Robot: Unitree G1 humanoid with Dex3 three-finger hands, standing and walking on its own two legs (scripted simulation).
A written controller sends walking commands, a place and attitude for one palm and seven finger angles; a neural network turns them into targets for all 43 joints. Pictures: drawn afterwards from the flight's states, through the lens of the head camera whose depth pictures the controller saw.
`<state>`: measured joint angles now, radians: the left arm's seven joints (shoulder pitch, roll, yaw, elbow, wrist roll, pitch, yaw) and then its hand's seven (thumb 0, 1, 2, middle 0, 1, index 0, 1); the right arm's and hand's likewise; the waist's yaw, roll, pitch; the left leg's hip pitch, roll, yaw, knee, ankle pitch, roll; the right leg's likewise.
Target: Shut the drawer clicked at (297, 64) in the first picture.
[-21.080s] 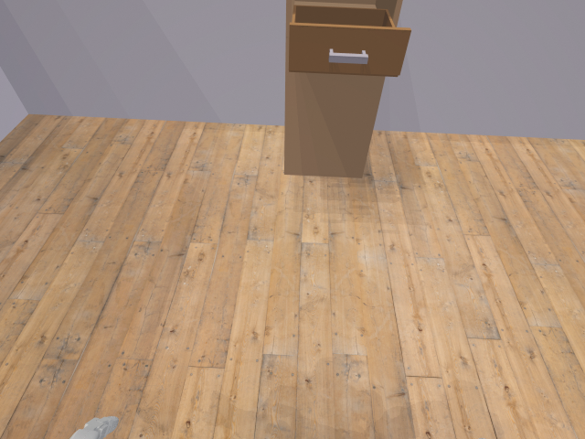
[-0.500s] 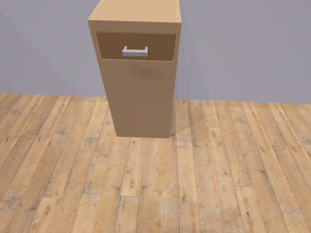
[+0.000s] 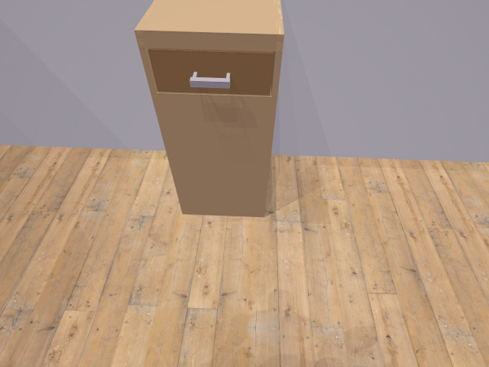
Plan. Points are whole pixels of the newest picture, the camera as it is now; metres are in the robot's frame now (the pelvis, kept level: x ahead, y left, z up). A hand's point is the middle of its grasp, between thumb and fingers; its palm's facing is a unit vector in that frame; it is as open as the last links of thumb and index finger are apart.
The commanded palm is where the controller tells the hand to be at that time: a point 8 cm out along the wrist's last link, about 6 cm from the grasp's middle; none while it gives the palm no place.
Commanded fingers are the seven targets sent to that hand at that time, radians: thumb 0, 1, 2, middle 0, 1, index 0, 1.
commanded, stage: look to check the result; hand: left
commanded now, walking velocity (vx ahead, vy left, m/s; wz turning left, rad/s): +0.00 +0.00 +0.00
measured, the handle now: (211, 79) +0.88 +0.15 +0.00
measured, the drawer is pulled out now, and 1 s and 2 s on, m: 0.00 0.00 0.00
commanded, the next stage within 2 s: stand and wait in 0.14 s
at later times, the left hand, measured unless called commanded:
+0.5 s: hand out of the picture +0.01 +0.17 -0.18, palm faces +0.03 -0.98 -0.20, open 7.4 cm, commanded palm none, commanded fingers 0.00 0.90 0.90 -0.20 -0.30 -0.20 -0.30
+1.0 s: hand out of the picture +0.04 +0.18 -0.17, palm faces +0.01 -0.97 -0.22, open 7.4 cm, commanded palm none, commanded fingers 0.00 0.90 0.90 -0.20 -0.30 -0.20 -0.30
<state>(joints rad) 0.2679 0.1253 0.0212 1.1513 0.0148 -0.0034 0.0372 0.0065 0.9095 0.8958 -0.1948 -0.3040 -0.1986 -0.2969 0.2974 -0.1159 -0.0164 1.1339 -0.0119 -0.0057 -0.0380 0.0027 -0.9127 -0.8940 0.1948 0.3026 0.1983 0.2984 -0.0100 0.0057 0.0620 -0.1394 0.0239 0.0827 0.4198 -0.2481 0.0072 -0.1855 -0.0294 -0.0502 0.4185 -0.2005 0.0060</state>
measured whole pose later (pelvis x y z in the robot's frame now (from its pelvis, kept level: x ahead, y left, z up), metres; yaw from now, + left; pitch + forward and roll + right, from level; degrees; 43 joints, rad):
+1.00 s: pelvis +0.01 +0.00 +0.00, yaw +0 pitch -1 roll +0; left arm 0.20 0.18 0.03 1.15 0.02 -0.01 0.03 0.01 0.91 0.90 -0.20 -0.30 -0.20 -0.30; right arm 0.23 -0.17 -0.02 1.14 -0.01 -0.01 -0.03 0.00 -0.91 -0.89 0.20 0.30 0.20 0.30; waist -0.01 0.01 0.07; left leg -0.10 0.03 0.08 0.37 -0.24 0.00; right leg -0.16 -0.02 -0.05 0.38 -0.20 0.00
